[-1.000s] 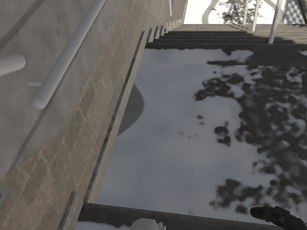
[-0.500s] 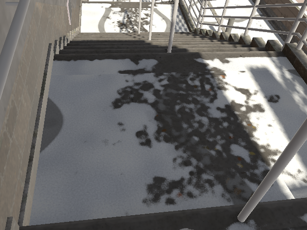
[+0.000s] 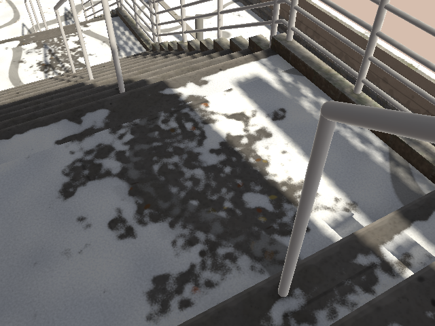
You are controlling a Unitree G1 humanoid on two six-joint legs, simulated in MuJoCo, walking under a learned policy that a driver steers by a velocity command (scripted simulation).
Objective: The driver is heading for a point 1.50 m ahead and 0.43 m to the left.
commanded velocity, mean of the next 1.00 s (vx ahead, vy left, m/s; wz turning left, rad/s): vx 0.48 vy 0.00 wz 0.42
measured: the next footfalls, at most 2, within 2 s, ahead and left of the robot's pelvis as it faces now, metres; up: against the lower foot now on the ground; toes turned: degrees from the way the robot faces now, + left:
right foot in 0.24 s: +0.24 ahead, -0.18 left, -0.16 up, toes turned +1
left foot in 0.84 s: +0.53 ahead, +0.08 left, -0.33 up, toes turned +24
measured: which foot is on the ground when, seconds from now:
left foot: down 0.00-0.24, up 0.26-0.82, down 0.84-1.00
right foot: up 0.00-0.22, down 0.24-0.86, up 0.88-1.00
